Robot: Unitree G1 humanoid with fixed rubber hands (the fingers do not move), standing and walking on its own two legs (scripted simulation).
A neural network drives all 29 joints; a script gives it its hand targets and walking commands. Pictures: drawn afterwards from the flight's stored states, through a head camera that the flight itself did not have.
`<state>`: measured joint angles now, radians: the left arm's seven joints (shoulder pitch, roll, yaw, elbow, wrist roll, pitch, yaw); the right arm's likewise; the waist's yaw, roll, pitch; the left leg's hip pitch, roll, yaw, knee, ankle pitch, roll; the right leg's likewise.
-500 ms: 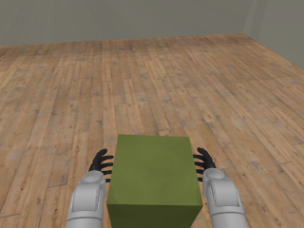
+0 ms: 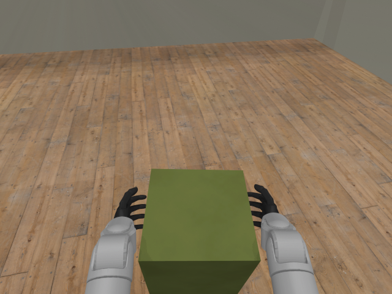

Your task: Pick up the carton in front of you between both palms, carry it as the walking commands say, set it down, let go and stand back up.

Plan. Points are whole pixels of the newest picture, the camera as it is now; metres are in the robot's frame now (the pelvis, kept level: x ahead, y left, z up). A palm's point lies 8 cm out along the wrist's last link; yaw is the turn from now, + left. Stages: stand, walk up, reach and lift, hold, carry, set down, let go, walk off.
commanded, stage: carry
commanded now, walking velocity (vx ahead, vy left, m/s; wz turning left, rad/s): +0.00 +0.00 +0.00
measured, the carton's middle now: (195, 235) +0.30 +0.00 -0.06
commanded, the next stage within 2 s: hold in 0.10 s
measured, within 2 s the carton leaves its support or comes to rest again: neither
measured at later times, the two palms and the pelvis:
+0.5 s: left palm (118, 230) +0.27 +0.16 +0.04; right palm (264, 213) +0.30 -0.14 +0.04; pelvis -0.02 -0.02 +0.00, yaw +6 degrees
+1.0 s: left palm (143, 240) +0.35 +0.14 -0.17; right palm (248, 236) +0.35 -0.15 -0.16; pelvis -0.05 -0.02 -0.08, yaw +6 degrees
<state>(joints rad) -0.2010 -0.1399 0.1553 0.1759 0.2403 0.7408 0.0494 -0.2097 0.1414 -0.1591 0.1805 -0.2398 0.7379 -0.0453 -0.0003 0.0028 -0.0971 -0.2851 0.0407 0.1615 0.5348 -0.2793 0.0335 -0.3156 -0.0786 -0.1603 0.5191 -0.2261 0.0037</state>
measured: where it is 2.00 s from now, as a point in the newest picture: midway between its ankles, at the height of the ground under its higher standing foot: outside the picture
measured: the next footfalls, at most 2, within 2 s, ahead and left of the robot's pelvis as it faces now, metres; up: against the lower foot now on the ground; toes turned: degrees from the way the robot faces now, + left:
none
